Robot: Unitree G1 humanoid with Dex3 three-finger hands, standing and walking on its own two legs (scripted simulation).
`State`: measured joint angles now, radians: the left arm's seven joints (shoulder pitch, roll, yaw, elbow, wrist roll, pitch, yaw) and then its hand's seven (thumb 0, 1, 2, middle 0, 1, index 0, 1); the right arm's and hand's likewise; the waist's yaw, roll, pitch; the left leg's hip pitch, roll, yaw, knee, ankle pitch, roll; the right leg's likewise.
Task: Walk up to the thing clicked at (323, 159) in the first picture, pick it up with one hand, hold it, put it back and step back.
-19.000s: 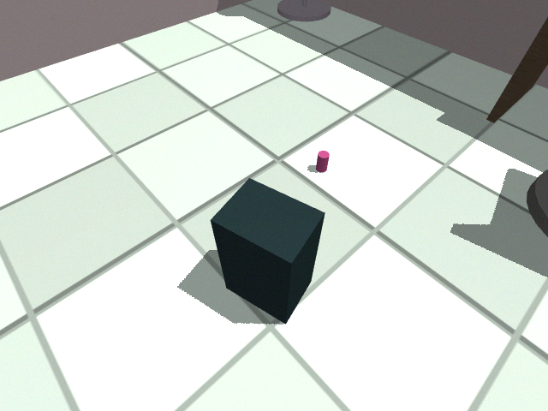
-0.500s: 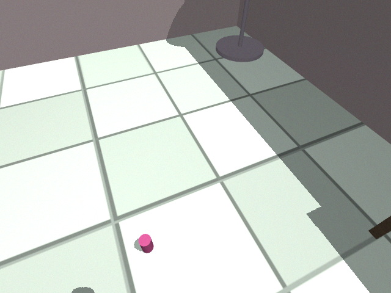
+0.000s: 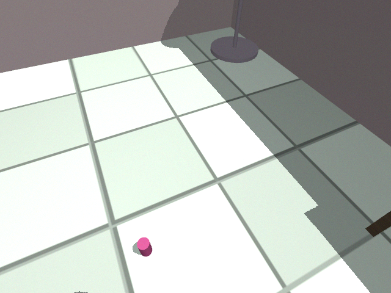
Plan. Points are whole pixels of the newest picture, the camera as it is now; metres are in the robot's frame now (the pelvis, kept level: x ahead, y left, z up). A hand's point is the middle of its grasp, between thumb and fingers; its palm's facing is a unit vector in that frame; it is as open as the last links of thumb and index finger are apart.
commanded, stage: walk up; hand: left
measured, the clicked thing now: (144, 247) +0.43 +0.25 -0.73
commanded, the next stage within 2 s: stand in 0.14 s
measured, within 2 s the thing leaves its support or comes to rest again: neither
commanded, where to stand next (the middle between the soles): +0.02 -0.01 m, yaw +1 degrees
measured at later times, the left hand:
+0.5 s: hand out of the picture +0.07 +0.25 -0.16, palm faces -0.02 -0.94 -0.34, open 7.4 cm
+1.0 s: hand out of the picture +0.06 +0.26 -0.16, palm faces -0.02 -0.94 -0.34, open 7.4 cm
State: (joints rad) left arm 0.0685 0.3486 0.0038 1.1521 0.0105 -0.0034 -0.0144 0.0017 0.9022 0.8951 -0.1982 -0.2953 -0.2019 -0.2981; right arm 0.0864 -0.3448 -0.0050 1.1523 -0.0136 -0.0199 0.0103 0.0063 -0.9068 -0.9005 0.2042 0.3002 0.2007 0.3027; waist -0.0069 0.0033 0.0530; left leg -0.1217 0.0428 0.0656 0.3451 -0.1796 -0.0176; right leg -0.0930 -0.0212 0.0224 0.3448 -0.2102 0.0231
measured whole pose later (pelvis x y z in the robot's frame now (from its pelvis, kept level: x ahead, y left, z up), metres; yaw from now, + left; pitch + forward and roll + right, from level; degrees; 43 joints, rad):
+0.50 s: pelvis +0.00 +0.00 +0.00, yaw +0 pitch -2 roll +0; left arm 0.10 0.35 0.00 1.14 0.01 -0.01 -0.01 0.00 0.90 0.90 -0.20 -0.30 -0.20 -0.30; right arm 0.07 -0.35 0.00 1.15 -0.01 -0.01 0.01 0.01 -0.91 -0.90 0.20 0.30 0.20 0.30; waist 0.00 0.00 0.06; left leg -0.12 0.04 0.06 0.32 -0.16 -0.02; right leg -0.08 -0.02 0.01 0.31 -0.19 0.02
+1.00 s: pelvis +0.00 +0.00 +0.00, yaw +1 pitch -2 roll +0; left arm 0.11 0.35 0.00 1.14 0.01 -0.01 -0.01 0.00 0.90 0.90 -0.20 -0.30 -0.20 -0.30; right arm 0.10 -0.35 0.00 1.15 -0.01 -0.01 0.01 0.01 -0.91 -0.90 0.20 0.30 0.20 0.30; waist 0.00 0.00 0.05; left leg -0.13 0.04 0.05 0.32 -0.16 -0.01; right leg -0.09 -0.03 0.01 0.31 -0.19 0.03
